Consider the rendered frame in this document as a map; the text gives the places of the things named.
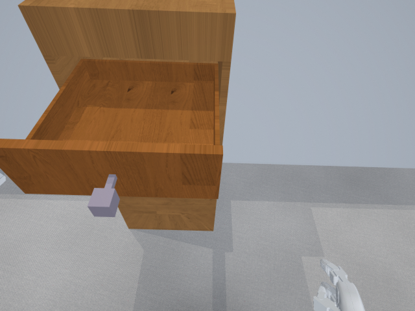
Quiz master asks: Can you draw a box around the handle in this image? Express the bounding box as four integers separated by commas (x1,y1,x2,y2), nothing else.
88,174,120,217

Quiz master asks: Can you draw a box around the drawer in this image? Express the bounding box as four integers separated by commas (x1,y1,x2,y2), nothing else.
0,59,223,199

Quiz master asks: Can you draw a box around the cabinet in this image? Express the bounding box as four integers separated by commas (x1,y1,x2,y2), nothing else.
18,0,236,231

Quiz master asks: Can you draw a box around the right robot hand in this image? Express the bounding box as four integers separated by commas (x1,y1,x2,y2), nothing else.
313,259,365,311

